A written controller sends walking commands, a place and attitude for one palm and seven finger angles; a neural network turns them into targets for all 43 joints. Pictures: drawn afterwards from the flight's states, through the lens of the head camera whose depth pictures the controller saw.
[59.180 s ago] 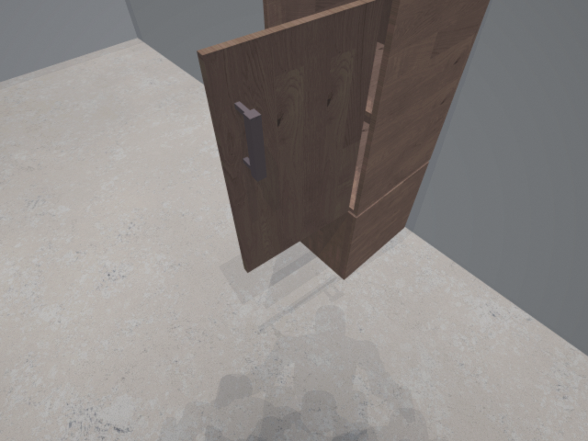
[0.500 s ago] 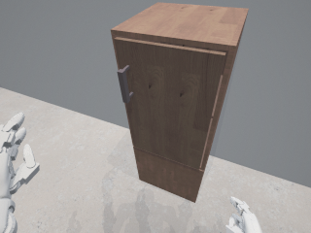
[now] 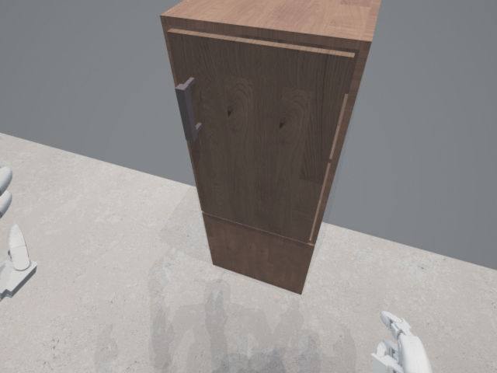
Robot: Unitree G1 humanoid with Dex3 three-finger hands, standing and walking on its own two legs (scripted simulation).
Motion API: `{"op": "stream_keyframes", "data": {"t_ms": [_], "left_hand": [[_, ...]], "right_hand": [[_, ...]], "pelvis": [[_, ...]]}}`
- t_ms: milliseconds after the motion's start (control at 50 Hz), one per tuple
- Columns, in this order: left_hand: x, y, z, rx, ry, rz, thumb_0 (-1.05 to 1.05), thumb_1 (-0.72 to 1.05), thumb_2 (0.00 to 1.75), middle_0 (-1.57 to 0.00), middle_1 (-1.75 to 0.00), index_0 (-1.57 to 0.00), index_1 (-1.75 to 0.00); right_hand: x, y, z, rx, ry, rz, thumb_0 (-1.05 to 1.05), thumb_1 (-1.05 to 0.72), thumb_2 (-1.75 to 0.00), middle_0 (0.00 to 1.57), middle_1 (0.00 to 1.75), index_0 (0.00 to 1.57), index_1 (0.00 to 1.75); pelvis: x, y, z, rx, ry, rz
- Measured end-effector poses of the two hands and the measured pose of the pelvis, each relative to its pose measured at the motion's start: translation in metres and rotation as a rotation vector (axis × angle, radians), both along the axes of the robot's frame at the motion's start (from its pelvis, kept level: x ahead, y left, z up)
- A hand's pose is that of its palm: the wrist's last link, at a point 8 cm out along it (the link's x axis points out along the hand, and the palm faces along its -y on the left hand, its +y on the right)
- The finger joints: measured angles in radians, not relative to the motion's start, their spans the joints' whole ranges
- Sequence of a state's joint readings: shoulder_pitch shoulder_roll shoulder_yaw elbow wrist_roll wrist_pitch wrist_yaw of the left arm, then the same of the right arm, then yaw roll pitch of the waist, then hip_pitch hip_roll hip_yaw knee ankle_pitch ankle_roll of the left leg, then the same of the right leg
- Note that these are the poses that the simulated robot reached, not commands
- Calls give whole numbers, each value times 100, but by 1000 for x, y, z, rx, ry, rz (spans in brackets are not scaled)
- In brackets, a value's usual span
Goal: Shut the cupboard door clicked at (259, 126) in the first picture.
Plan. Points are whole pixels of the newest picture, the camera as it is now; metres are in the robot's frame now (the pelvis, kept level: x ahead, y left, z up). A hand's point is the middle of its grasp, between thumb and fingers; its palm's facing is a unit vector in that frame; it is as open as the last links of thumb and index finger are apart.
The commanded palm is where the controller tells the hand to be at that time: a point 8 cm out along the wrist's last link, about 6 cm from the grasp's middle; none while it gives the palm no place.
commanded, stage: step back with the hand held close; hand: left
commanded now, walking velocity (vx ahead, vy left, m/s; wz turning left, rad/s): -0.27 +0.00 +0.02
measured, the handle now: (191, 109) +0.64 +0.17 +0.09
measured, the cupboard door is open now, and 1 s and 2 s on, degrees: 0 0 0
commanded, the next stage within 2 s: stop stepping back and stand still in 0.90 s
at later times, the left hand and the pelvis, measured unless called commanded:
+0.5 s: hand out of the picture +0.12 +0.27 +0.17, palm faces +0.50 -0.73 -0.47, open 7.4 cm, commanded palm +0.05 +0.30 +0.18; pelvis -0.07 -0.01 -0.02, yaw +4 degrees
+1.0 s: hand out of the picture +0.05 +0.25 +0.18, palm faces +0.41 -0.84 -0.36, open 7.4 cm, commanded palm -0.02 +0.30 +0.18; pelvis -0.16 -0.01 -0.01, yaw +0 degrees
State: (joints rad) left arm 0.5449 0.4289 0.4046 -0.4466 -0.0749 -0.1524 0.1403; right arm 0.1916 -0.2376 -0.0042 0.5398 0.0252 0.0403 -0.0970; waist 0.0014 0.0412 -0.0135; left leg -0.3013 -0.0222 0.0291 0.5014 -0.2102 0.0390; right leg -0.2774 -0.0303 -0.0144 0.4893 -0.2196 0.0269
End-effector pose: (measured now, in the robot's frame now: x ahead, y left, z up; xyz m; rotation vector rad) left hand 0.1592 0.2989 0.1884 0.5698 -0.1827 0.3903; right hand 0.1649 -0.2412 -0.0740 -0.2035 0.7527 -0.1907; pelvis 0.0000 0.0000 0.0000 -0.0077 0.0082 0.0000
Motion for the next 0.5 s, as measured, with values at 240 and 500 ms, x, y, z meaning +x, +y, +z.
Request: {"op": "stream_keyframes", "data": {"t_ms": [240, 500], "left_hand": [[-47, 9, -13, -18, -75, 23, 1, 89, 90, -21, -30, -21, -30], [-83, 6, -5, 68, -158, 27, 1, 89, 90, -21, -30, -21, -30]], "right_hand": [[-50, 5, -4, -40, 20, 35, 1, -90, -90, 20, 30, 21, 30], [-75, 3, -14, -42, 1, 81, 1, -90, -90, 20, 30, 21, 30]], "pelvis": [[-36, 3, -7, -32, 3, 21], [-66, -5, -18, -25, -17, 64]]}}
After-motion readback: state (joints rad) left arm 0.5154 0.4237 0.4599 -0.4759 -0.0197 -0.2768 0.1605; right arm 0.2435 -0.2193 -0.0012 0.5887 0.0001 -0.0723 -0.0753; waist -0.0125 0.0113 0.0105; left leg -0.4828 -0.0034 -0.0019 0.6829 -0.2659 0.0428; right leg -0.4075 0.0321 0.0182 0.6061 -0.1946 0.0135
